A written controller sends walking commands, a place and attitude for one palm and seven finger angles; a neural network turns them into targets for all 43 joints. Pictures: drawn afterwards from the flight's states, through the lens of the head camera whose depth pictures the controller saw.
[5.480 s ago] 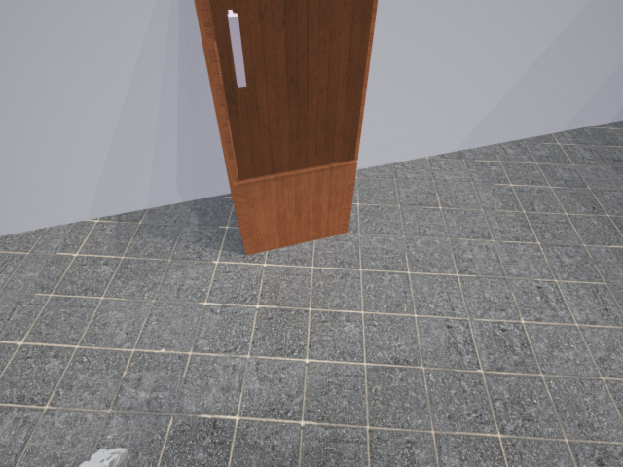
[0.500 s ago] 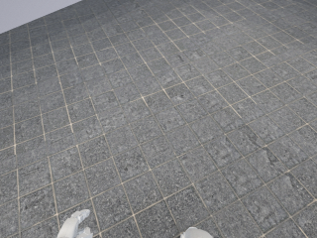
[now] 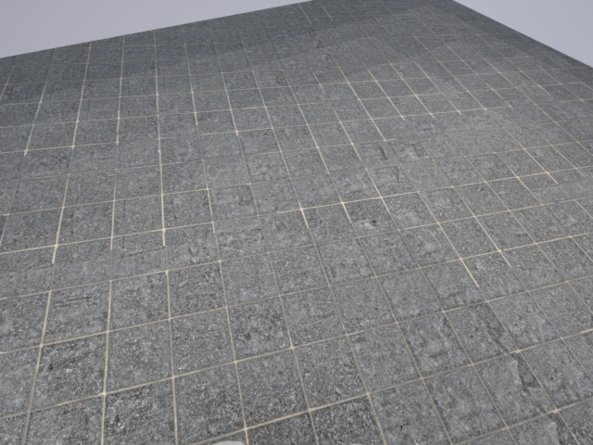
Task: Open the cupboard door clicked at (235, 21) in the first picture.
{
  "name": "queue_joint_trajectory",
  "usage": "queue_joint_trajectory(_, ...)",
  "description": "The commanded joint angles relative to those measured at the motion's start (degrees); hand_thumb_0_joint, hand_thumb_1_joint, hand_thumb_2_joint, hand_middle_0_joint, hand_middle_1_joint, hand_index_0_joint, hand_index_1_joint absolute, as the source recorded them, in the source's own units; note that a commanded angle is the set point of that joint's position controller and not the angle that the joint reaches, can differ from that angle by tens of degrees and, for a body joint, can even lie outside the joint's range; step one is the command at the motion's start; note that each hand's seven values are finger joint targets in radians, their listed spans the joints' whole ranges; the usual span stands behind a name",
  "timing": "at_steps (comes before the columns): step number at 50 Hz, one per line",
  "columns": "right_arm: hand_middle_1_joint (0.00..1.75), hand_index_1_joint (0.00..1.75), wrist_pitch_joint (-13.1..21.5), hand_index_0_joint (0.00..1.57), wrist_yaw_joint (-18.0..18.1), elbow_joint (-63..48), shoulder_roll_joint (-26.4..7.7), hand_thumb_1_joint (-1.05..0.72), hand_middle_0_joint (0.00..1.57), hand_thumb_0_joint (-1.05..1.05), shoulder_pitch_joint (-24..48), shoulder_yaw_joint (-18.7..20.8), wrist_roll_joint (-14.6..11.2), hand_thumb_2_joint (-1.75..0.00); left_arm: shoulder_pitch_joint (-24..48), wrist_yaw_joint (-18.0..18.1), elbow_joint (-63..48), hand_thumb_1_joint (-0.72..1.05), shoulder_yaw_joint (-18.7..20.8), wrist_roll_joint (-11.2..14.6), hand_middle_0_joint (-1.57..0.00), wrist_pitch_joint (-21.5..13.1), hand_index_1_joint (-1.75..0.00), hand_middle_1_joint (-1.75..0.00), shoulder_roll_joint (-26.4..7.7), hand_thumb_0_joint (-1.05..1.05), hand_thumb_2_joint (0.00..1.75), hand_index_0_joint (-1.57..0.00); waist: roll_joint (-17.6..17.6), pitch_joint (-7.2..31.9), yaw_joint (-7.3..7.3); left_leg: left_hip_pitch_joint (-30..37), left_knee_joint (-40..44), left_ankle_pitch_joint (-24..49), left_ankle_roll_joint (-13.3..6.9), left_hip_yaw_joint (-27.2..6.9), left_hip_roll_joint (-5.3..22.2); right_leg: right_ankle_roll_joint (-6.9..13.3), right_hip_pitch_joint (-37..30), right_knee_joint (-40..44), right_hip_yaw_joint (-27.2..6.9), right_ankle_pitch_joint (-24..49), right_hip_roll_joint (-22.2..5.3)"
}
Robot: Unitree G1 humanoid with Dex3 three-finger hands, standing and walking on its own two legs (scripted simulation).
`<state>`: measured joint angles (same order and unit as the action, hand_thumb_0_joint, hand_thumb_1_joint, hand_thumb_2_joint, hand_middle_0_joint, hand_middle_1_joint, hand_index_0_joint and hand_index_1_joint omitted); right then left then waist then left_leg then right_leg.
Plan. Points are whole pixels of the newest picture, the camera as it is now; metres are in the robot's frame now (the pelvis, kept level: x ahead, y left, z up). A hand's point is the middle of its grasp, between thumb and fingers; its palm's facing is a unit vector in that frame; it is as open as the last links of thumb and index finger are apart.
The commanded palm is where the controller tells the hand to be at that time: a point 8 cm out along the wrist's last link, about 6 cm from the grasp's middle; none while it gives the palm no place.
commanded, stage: turn to face it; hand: left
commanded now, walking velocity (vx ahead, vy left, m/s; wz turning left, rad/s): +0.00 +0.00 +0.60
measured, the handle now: out of the picture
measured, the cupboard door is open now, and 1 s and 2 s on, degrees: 0 0 0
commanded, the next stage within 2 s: none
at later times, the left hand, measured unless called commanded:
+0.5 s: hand out of the picture +0.05 +0.18 -0.13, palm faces +0.28 -0.92 -0.26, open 7.4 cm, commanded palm none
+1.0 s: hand out of the picture -0.14 +0.11 -0.15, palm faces +0.60 -0.76 -0.26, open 7.4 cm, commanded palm none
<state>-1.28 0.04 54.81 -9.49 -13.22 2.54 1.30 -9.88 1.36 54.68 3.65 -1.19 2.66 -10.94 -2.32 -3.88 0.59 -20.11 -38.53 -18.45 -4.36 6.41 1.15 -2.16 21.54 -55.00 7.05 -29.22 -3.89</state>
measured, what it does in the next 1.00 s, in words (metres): steps on the spot, turning left: right foot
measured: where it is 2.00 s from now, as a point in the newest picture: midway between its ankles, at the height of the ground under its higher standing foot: outside the picture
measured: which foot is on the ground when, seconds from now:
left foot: down 0.00-0.52, up 0.54-1.00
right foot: up 0.00-0.50, down 0.52-1.00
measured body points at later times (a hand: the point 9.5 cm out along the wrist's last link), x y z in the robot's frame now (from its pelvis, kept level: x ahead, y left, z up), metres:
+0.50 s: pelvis -0.02 -0.05 +0.01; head +0.01 -0.05 +0.46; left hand +0.03 +0.23 -0.11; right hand +0.10 -0.29 -0.14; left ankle +0.03 +0.07 -0.72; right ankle +0.01 -0.18 -0.71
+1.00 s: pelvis -0.04 -0.07 +0.01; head +0.00 -0.04 +0.46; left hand -0.17 +0.15 -0.13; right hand +0.20 -0.22 -0.13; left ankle -0.13 +0.03 -0.70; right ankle +0.01 -0.17 -0.72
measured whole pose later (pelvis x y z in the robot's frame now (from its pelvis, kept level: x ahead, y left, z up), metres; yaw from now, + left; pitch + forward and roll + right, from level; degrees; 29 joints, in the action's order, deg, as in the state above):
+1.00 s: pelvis -0.04 -0.07 +0.01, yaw +36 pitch +0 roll +1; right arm -4.2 -1.6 52.9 -15.0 -7.1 4.1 0.7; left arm -16.1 0.7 53.1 2.4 -1.9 1.4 -11.8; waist -0.4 -5.5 -2.0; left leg -18.8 -41.8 -23.3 4.0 4.9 2.3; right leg -1.2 13.2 -32.9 16.4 -18.5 -10.5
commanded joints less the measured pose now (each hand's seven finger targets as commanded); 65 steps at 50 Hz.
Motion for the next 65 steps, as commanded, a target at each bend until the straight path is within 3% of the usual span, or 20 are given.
queue_joint_trajectory(1, 0.3, 0.3, 1.24, 0.2, 1.32, -3.78, -10.55, -0.9, 0.2, 0.0, -3.18, 2.52, 0.02, -0.9, 2.33, -0.36, -5.12, 0.9, 2.05, -0.18, -0.2, -1.34, -0.3, -0.3, -5.04, 0.0, 0.9, -0.2, 9.6, 6.13, 0.97, 10.98, 20.91, 22.93, -2.95, -21.79, 15.86, -1.52, 13.06, -14.73, -7.78, 6.26, -1.91)
queue_joint_trajectory(6, 0.3, 0.3, 1.61, 0.2, 1.26, -4.11, -11.55, -0.9, 0.2, 0.0, -3.23, 3.04, -0.5, -0.9, -0.84, -0.42, -3.54, 0.9, 2.41, 0.02, -0.2, -0.85, -0.3, -0.3, -5.74, 0.0, 0.9, -0.2, 6.76, 9.46, 0.57, 14.77, 21.84, 19.53, -2.25, -19.51, 12.36, -3.24, 12.27, -11.72, -8.29, 11.16, -1.52)
queue_joint_trajectory(17, 0.3, 0.3, 0.31, 0.2, 0.46, -3.99, -13.86, -0.9, 0.2, 0.0, -3.58, 4.46, -0.03, -0.9, 2.77, -0.04, -6.23, 0.9, 2.01, 0.33, -0.2, -0.76, -0.3, -0.3, -6.94, 0.0, 0.9, -0.2, 11.52, 7.14, 2.38, 11.48, 22.27, 10.16, -5.39, -29.41, 11.04, -3.41, 7.97, 3.06, -8.4, 5.27, 0.82)
queue_joint_trajectory(21, 0.3, 0.3, -0.28, 0.2, 0.19, -5.13, -14.93, -0.9, 0.2, 0.0, -0.77, 5.0, 0.17, -0.9, 0.1, 0.22, -6.75, 0.9, 1.56, 0.71, -0.2, -1.01, -0.3, -0.3, -6.63, 0.0, 0.9, -0.2, 12.48, 7.45, 1.04, 6.46, 20.87, 10.91, -5.08, -32.19, 9.42, -2.02, -0.15, 12.68, -8.09, 4.66, 3.16)
queue_joint_trajectory(24, 0.3, 0.3, -0.83, 0.2, -0.19, -6.82, -14.25, -0.9, 0.2, 0.0, 2.67, 5.27, -0.09, -0.9, -6.47, 0.5, -5.64, 0.9, 2.08, 1.0, -0.2, -1.36, -0.3, -0.3, -7.67, 0.0, 0.9, -0.2, 11.33, 7.74, -2.12, -3.92, 19.27, 4.05, -1.26, -30.67, 5.49, -0.58, -14.87, 28.01, -6.64, 12.54, 3.79)
queue_joint_trajectory(25, 0.3, 0.3, -1.11, 0.2, -0.45, -7.27, -12.04, -0.9, 0.2, 0.0, 2.68, 5.13, -0.41, -0.9, -8.39, 0.77, -5.55, 0.9, 2.73, 0.53, -0.2, -1.75, -0.3, -0.3, -10.09, 0.0, 0.9, -0.2, 4.76, 7.38, -3.06, -11.32, 13.14, -2.22, 2.02, -26.68, 1.4, 1.41, -21.77, 36.92, -11.01, 10.9, -1.58)
queue_joint_trajectory(26, 0.3, 0.3, -1.16, 0.2, -0.42, -8.38, -7.83, -0.9, 0.2, 0.0, 1.3, 4.49, -0.9, -0.9, -7.82, 1.23, -7.01, 0.9, 3.76, -0.65, -0.2, -2.31, -0.3, -0.3, -16.47, 0.0, 0.9, -0.2, -14.14, 7.03, -3.25, -21.54, -5.1, -10.32, 6.9, -14.07, -6.32, 7.09, -24.31, 46.35, -31.33, -1.52, -18.99)
queue_joint_trajectory(27, 0.3, 0.3, -0.99, 0.2, -0.4, -8.64, -10.95, -0.9, 0.2, 0.0, 3.17, 5.04, 0.22, -0.9, -3.08, 1.34, -8.62, 0.9, 2.81, -0.01, -0.2, -1.76, -0.3, -0.3, -16.4, 0.0, 0.9, -0.2, -12.45, 3.09, -2.35, -19.11, -17.12, -12.62, 7.02, -11.5, -4.7, 9.72, -11.03, 47.39, -32.21, -1.67, -25.15)
queue_joint_trajectory(28, 0.3, 0.3, -1.53, 0.2, -0.94, -7.99, -11.74, -0.9, 0.2, 0.0, 1.34, 5.22, 0.57, -0.9, 2.4, 1.29, -10.3, 0.9, 2.15, 0.13, -0.2, -1.96, -0.3, -0.3, -13.53, 0.0, 0.9, -0.2, -7.38, 1.23, 0.78, -15.46, -23.81, -8.19, 6.47, -12.57, -2.78, 9.2, -3.52, 47.05, -25.67, -0.88, -21.72)
queue_joint_trajectory(29, 0.3, 0.3, -2.25, 0.2, -1.18, -6.2, -10.78, -0.9, 0.2, 0.0, 0.16, 5.21, 0.68, -0.9, 4.93, 1.07, -10.52, 0.9, 1.87, 0.41, -0.2, -2.52, -0.3, -0.3, -11.67, 0.0, 0.9, -0.2, -8.59, -0.35, 2.09, -14.58, -27.44, -5.35, 7.13, -11.55, -2.23, 6.96, -2.03, 46.32, -21.76, 3.12, -17.14)
queue_joint_trajectory(32, 0.3, 0.3, -2.38, 0.2, -1.82, -4.45, -9.69, -0.9, 0.2, 0.0, -2.15, 4.61, 0.3, -0.9, 3.68, 0.6, -9.84, 0.9, 0.53, 0.5, -0.2, -3.31, -0.3, -0.3, -8.21, 0.0, 0.9, -0.2, -7.14, -1.22, 2.72, -15.37, -32.3, 1.11, 8.7, -8.09, -0.69, 5.32, -6.8, 40.3, -8.88, 21.41, -11.59)
queue_joint_trajectory(37, 0.3, 0.3, -2.61, 0.2, -1.8, -5.75, -9.56, -0.9, 0.2, 0.0, 3.49, 3.97, 0.16, -0.9, -5.25, 0.68, -7.22, 0.9, 0.77, 0.24, -0.2, -3.46, -0.3, -0.3, -9.37, 0.0, 0.9, -0.2, -7.21, 1.93, -1.42, -16.98, -28.64, -0.07, 10.24, -6.47, 0.97, 6.95, -16.87, 37.12, -6.72, 30.55, -14.01)
queue_joint_trajectory(42, 0.3, 0.3, -2.42, 0.2, -1.85, -6.67, -8.98, -0.9, 0.2, 0.0, 8.31, 3.06, -0.19, -0.9, -8.06, 0.59, -6.01, 0.9, 1.34, -0.4, -0.2, -3.15, -0.3, -0.3, -11.37, 0.0, 0.9, -0.2, -8.76, 3.26, -3.16, -13.42, -18.83, -5.37, 9.95, -3.99, 1.8, 8.88, -19.75, 35.24, -5.08, 36.88, -16.79)
queue_joint_trajectory(47, 0.3, 0.3, -1.26, 0.2, -1.79, -7.42, -8.03, -0.9, 0.2, 0.0, 8.94, 1.99, -0.75, -0.9, -7.72, 0.41, -5.27, 0.9, 2.22, -0.71, -0.2, -2.49, -0.3, -0.3, -13.56, 0.0, 0.9, -0.2, -11.68, 5.85, -3.82, -3.91, -3.74, -7.24, 7.97, -0.05, 0.78, 8.82, -18.88, 30.59, -2.05, 41.9, -18.44)
queue_joint_trajectory(50, 0.3, 0.3, -0.31, 0.2, -1.57, -6.39, -10.54, -0.9, 0.2, 0.0, 2.93, 2.55, -0.5, -0.9, -6.5, 0.08, -5.01, 0.9, 2.63, 0.13, -0.2, -2.02, -0.3, -0.3, -13.38, 0.0, 0.9, -0.2, -7.61, 9.47, -0.26, 9.52, 13.67, 6.9, 6.48, -0.1, 0.51, 4.0, -13.94, 20.06, 3.09, 37.57, -16.38)
queue_joint_trajectory(51, 0.3, 0.3, 0.3, 0.2, -1.36, -5.78, -15.33, -0.9, 0.2, 0.0, -0.58, 3.82, -0.29, -0.9, -6.61, -0.19, -5.91, 0.9, 2.28, 0.49, -0.2, -1.86, -0.3, -0.3, -11.31, 0.0, 0.9, -0.2, 4.48, 12.86, 1.83, 20.98, 17.8, 18.1, 3.44, -9.99, 7.97, 0.47, -3.66, 8.36, 4.82, 26.12, -12.27)
queue_joint_trajectory(52, 0.3, 0.3, 0.46, 0.2, -0.82, -5.37, -21.69, -0.9, 0.2, 0.0, -4.28, 5.48, -0.45, -0.9, -3.68, -0.6, -8.76, 0.9, 1.21, 0.7, -0.2, -1.74, -0.3, -0.3, -7.58, 0.0, 0.9, -0.2, 21.04, 12.34, 4.51, 26.76, 17.31, 43.33, -3.98, -28.37, 22.56, -3.88, 13.4, -3.41, 3.57, -8.26, -4.68)
queue_joint_trajectory(53, 0.3, 0.3, -0.04, 0.2, -0.54, -3.67, -21.78, -0.9, 0.2, 0.0, -6.8, 5.34, -0.65, -0.9, -0.51, -0.24, -9.68, 0.9, 1.09, 0.13, -0.2, -1.0, -0.3, -0.3, -8.84, 0.0, 0.9, -0.2, 14.93, 12.52, 5.16, 24.37, 15.79, 45.93, -8.12, -25.75, 24.64, -3.01, 14.04, -9.48, -2.44, -8.93, -4.78)
queue_joint_trajectory(58, 0.3, 0.3, 0.58, 0.2, 0.45, -7.05, -15.33, -0.9, 0.2, 0.0, 5.23, 3.31, -0.25, -0.9, -1.59, -0.96, -6.65, 0.9, 1.83, 0.15, -0.2, -0.78, -0.3, -0.3, -9.01, 0.0, 0.9, -0.2, 11.4, 4.83, 0.16, 11.95, 18.02, 30.84, -3.68, -17.24, 12.24, -3.61, 11.04, -11.65, -5.77, 5.82, -3.76)
queue_joint_trajectory(65, 0.3, 0.3, 0.41, 0.2, 0.3, -6.46, -15.61, -0.9, 0.2, 0.0, 1.41, 3.79, -0.08, -0.9, 2.05, -0.41, -8.65, 0.9, 1.44, 0.4, -0.2, -0.74, -0.3, -0.3, -8.47, 0.0, 0.9, -0.2, 10.17, 5.05, 1.46, 13.21, 18.52, 27.57, -5.52, -23.09, 11.85, -4.24, 9.35, -1.85, -6.85, 5.42, -1.4)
